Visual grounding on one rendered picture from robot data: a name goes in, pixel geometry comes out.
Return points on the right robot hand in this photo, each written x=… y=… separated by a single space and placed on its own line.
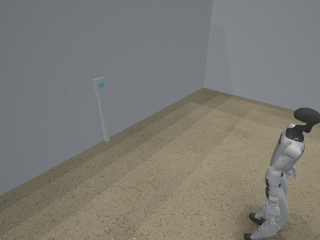
x=273 y=210

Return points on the robot right thigh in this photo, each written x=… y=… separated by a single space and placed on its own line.
x=283 y=206

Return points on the right robot forearm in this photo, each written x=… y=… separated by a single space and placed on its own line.
x=273 y=182

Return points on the robot right upper arm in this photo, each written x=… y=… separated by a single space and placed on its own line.
x=290 y=153

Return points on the humanoid robot torso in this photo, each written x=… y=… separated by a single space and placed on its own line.
x=281 y=144

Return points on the left robot hand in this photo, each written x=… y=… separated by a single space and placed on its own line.
x=293 y=169

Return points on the robot left upper arm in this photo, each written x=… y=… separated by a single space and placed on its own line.
x=290 y=125

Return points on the panel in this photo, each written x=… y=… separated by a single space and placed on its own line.
x=101 y=105

